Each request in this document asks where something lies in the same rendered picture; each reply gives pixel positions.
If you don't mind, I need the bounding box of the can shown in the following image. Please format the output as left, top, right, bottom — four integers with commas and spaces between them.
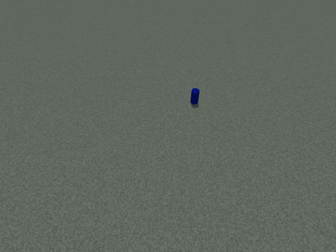
191, 88, 200, 104

